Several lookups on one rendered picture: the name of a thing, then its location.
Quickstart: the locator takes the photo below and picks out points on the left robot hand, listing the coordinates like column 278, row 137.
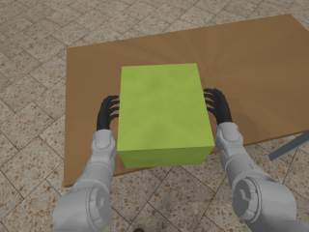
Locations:
column 104, row 119

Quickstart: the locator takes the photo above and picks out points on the right robot upper arm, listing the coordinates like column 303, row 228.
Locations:
column 266, row 206

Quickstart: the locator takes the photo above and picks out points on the left robot forearm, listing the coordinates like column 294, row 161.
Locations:
column 100, row 167

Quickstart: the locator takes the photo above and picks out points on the table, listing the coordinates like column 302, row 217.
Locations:
column 260, row 65

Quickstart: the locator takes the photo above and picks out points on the right robot forearm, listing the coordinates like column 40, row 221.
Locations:
column 235, row 161

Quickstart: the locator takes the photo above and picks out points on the carton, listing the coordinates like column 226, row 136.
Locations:
column 163, row 117

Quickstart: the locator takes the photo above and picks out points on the left robot upper arm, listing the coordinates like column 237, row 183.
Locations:
column 85, row 210

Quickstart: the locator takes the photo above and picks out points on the right robot hand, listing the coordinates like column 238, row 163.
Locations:
column 220, row 110

